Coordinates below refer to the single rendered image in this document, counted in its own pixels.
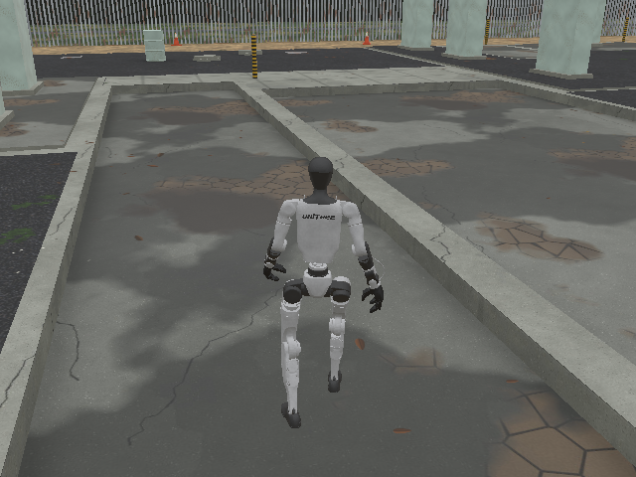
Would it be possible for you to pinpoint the left robot forearm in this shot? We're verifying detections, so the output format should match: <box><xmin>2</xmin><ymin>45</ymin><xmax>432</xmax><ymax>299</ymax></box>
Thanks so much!
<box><xmin>264</xmin><ymin>237</ymin><xmax>281</xmax><ymax>268</ymax></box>

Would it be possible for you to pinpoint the robot left upper arm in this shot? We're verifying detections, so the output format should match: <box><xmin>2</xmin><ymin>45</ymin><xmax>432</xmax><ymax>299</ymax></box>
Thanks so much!
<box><xmin>271</xmin><ymin>199</ymin><xmax>299</xmax><ymax>252</ymax></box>

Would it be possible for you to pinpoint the right robot forearm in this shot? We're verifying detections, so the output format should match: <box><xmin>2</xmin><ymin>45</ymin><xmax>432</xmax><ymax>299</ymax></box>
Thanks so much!
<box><xmin>358</xmin><ymin>241</ymin><xmax>381</xmax><ymax>289</ymax></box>

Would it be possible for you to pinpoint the robot right upper arm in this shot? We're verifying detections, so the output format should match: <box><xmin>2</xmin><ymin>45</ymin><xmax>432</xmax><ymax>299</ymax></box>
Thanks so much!
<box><xmin>340</xmin><ymin>201</ymin><xmax>367</xmax><ymax>257</ymax></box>

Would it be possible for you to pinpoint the robot right hand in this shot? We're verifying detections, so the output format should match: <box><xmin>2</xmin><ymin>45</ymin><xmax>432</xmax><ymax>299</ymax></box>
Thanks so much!
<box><xmin>362</xmin><ymin>285</ymin><xmax>384</xmax><ymax>313</ymax></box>

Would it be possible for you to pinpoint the robot left hand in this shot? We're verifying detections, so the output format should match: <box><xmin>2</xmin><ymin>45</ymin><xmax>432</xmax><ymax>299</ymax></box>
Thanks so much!
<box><xmin>263</xmin><ymin>263</ymin><xmax>286</xmax><ymax>281</ymax></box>

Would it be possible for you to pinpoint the right robot thigh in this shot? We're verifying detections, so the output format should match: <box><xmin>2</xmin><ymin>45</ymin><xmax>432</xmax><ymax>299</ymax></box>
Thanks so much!
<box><xmin>329</xmin><ymin>276</ymin><xmax>351</xmax><ymax>336</ymax></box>

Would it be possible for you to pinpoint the robot left foot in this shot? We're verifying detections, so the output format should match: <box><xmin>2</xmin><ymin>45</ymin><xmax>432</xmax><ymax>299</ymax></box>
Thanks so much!
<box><xmin>281</xmin><ymin>402</ymin><xmax>301</xmax><ymax>428</ymax></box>

